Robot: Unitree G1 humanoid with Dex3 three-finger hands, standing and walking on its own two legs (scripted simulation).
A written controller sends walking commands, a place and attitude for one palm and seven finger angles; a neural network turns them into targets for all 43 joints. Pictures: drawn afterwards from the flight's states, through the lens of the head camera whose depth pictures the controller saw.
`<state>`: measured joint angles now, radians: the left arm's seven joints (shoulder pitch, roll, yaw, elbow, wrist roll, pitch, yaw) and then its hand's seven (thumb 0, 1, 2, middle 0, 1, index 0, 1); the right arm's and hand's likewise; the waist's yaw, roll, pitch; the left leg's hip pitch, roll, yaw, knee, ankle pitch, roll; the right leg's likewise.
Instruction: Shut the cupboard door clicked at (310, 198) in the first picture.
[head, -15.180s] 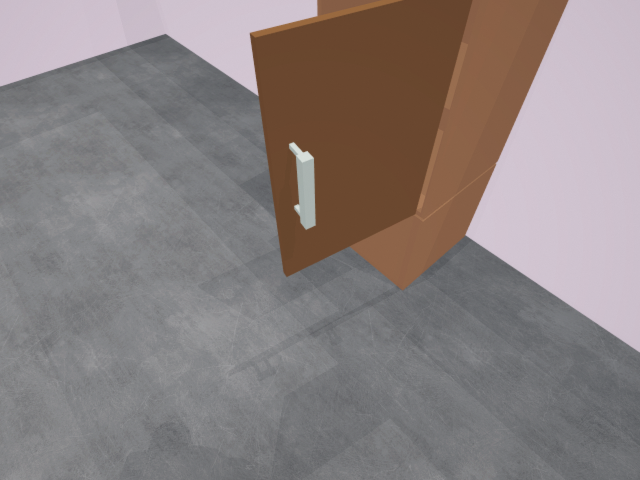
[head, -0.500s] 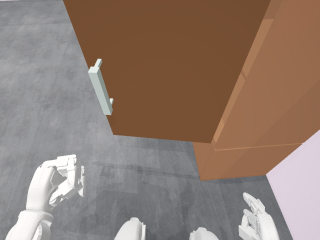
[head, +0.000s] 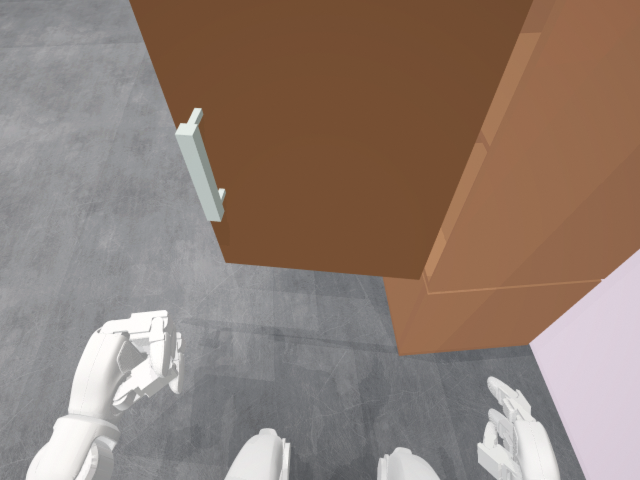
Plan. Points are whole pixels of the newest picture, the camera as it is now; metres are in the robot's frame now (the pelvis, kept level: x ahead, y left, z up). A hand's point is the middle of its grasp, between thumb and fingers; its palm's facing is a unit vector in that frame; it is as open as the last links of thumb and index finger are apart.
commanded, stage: bring the fist close to the handle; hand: left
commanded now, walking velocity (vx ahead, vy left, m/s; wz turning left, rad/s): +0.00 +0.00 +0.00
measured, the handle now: (206, 168) +0.53 +0.21 +0.06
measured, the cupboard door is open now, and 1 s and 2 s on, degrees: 79 79 72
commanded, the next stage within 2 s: push the door shut along its arc in 1.28 s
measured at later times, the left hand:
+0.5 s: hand (200, 271) +0.35 +0.18 +0.06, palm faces -0.08 -1.00 -0.04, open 3.1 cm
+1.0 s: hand (219, 213) +0.44 +0.17 +0.06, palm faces -0.05 -1.00 -0.01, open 3.1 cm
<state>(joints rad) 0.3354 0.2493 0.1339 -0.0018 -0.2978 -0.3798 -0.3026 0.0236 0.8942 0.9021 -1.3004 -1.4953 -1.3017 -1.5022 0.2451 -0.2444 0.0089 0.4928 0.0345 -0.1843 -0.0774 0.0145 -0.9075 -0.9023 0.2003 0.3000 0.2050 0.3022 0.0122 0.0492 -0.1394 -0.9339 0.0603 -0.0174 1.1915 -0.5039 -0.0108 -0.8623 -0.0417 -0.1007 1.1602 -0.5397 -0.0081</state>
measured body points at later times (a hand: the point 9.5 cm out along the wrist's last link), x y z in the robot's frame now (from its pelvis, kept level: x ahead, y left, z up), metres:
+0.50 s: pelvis +0.01 +0.01 +0.01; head +0.08 +0.00 +0.45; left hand +0.34 +0.23 +0.07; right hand +0.14 -0.25 -0.09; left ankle +0.04 +0.12 -0.64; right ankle +0.02 -0.12 -0.64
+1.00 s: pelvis +0.01 +0.00 +0.00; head +0.11 +0.00 +0.44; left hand +0.43 +0.23 +0.07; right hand +0.09 -0.27 -0.11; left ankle +0.04 +0.12 -0.64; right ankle +0.02 -0.12 -0.64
